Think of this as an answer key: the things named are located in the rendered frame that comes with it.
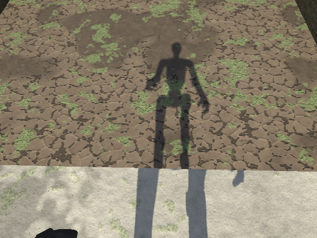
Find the left robot hand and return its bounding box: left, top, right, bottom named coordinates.
left=35, top=228, right=78, bottom=238

